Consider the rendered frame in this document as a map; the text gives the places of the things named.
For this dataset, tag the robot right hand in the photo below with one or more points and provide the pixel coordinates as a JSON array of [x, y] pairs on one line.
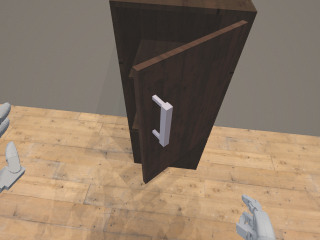
[[259, 224]]

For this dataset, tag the cupboard door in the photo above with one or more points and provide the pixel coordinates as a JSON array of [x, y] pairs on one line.
[[191, 78]]

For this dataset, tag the robot left hand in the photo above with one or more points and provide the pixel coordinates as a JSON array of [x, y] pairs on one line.
[[11, 173]]

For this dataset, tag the handle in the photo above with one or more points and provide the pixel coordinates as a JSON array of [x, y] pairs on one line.
[[165, 121]]

